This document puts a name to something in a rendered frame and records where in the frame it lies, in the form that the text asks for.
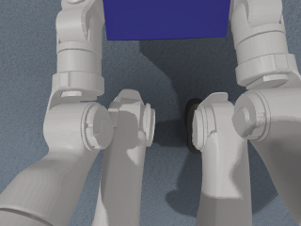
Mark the robot right forearm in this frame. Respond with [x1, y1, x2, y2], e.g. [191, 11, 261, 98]
[229, 0, 301, 90]

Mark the carton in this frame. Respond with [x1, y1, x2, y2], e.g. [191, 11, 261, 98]
[103, 0, 230, 40]

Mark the left robot upper arm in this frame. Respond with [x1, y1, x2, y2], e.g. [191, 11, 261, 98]
[0, 102, 114, 226]

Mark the robot left forearm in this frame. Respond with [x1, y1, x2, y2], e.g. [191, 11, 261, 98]
[43, 0, 105, 134]

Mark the right robot upper arm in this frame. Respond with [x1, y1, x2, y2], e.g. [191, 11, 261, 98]
[231, 87, 301, 226]

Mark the right robot foot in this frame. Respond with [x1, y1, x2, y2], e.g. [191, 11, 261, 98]
[184, 98, 202, 154]

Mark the right robot thigh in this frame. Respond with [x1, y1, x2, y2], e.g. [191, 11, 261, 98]
[192, 101, 252, 226]

